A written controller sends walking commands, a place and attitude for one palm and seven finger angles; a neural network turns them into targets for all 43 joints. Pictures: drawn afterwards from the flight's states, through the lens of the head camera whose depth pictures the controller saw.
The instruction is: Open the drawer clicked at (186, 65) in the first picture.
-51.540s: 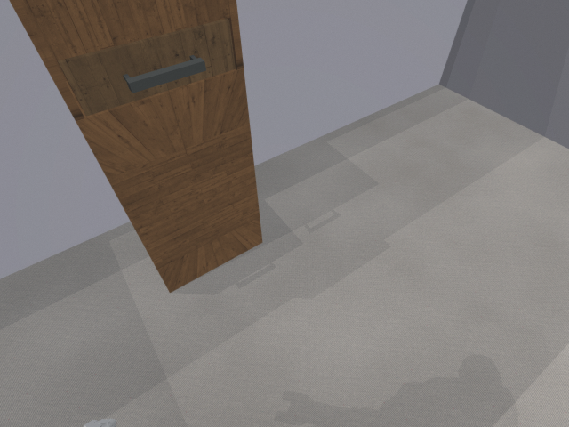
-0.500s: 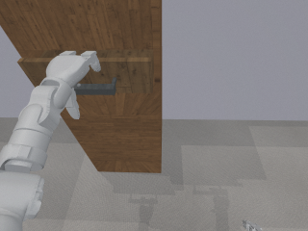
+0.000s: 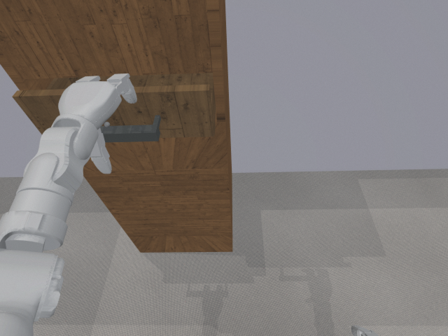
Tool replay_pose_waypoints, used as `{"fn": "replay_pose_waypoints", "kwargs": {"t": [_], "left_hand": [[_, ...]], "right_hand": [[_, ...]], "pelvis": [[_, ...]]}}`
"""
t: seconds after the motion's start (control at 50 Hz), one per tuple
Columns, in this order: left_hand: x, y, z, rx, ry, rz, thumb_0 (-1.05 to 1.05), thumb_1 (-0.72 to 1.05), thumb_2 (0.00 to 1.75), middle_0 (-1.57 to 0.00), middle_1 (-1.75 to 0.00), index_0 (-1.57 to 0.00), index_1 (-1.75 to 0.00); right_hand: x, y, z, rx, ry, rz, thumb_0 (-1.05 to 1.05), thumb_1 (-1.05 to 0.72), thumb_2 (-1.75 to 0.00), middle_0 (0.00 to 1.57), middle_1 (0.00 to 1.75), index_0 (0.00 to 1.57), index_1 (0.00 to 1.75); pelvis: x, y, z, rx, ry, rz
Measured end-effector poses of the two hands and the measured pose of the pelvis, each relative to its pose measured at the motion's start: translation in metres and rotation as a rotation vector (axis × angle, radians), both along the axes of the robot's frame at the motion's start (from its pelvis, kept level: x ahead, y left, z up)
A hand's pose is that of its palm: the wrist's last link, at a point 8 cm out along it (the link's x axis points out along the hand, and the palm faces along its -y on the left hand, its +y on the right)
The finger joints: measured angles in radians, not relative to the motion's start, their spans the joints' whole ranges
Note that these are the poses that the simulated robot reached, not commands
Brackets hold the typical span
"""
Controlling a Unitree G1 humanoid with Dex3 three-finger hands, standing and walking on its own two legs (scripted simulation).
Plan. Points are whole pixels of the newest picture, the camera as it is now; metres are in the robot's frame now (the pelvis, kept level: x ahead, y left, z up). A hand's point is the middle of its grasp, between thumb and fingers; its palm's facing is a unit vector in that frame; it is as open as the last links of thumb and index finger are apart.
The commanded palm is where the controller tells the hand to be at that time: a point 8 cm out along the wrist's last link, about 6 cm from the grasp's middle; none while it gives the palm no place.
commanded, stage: lower the fingers behind the handle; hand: left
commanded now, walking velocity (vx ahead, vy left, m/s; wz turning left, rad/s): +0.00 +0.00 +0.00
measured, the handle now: (116, 127) +0.49 +0.24 +0.11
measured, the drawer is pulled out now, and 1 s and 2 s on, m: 0.05 0.05 0.05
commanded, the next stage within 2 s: close the thumb around the handle in 1.52 s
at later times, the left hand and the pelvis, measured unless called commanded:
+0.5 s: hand (101, 140) +0.44 +0.25 +0.12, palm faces +0.00 -0.03 -1.00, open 13.8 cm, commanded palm +0.42 +0.25 +0.18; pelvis +0.00 +0.00 -0.01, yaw +0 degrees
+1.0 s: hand (102, 154) +0.43 +0.26 +0.09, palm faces -0.04 -0.03 -1.00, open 13.8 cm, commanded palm +0.42 +0.26 +0.15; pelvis -0.01 +0.01 -0.01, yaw +0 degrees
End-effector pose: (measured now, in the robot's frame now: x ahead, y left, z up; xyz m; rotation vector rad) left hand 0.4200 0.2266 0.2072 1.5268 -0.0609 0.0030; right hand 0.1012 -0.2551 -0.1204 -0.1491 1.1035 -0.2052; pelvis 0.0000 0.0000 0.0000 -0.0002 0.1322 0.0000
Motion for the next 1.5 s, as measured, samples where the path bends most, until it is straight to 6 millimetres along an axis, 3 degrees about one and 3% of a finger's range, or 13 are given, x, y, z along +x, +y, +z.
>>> {"fn": "replay_pose_waypoints", "kwargs": {"t": [0.1,0.2,0.36,0.56,0.8,0.96,1.28,1.5], "left_hand": [[0.001,0.012,-0.001,0.02,0.038,0.089,0.0,-0.49,0.3,-0.35,-1.23,-0.34,-1.22],[-0.003,0.023,-0.014,0.029,0.131,0.109,0.0,-0.49,0.3,-0.33,-1.22,-0.33,-1.22],[-0.008,0.013,-0.026,0.004,0.083,-0.026,0.0,-0.49,0.3,-0.32,-1.21,-0.32,-1.21],[-0.002,0.024,-0.038,0.017,0.06,0.073,0.0,-0.49,0.3,-0.32,-1.2,-0.32,-1.21],[-0.007,0.019,-0.052,0.003,0.065,0.018,0.0,-0.49,0.3,-0.32,-1.2,-0.32,-1.2],[-0.007,0.03,-0.067,0.017,0.085,0.074,0.0,-0.49,0.3,-0.32,-1.2,-0.32,-1.2],[-0.003,0.026,-0.07,0.022,0.06,0.061,0.0,-0.49,0.3,-0.3,-1.2,-0.32,-1.2],[0.001,0.02,-0.071,0.018,0.076,0.053,0.0,-0.49,0.3,-0.3,-1.2,-0.32,-1.2]], "right_hand": [[0.002,0.002,0.0,0.014,-0.007,-0.002,0.01,-0.91,-0.9,0.2,0.3,0.2,0.3],[0.0,-0.003,0.003,-0.012,-0.009,-0.009,0.01,-0.91,-0.9,0.2,0.3,0.2,0.3],[-0.011,-0.014,0.003,-0.061,0.035,-0.013,0.01,-0.91,-0.9,0.2,0.3,0.2,0.3],[-0.024,-0.006,-0.004,-0.028,0.063,-0.037,0.01,-0.91,-0.9,0.2,0.3,0.2,0.3],[-0.028,0.001,-0.005,-0.032,0.06,-0.041,0.01,-0.91,-0.9,0.2,0.3,0.2,0.3],[-0.03,0.0,-0.005,-0.039,0.06,-0.037,0.01,-0.91,-0.9,0.2,0.3,0.2,0.3],[-0.049,-0.003,-0.009,-0.055,0.109,-0.056,0.01,-0.91,-0.9,0.2,0.3,0.2,0.3],[-0.05,0.0,-0.01,-0.043,0.105,-0.067,0.01,-0.91,-0.9,0.2,0.3,0.2,0.3]], "pelvis": [[0.0,-0.001,0.001,0.001,-0.001,-0.001],[0.0,-0.003,0.0,0.001,-0.005,0.005],[-0.001,0.0,-0.003,-0.005,0.011,0.011],[-0.002,0.003,-0.005,-0.007,0.033,0.0],[-0.003,0.007,-0.007,-0.009,0.035,-0.002],[-0.007,0.008,-0.009,-0.011,0.046,0.0],[-0.008,0.01,-0.012,-0.015,0.063,0.002],[-0.006,0.009,-0.011,-0.013,0.062,-0.003]]}}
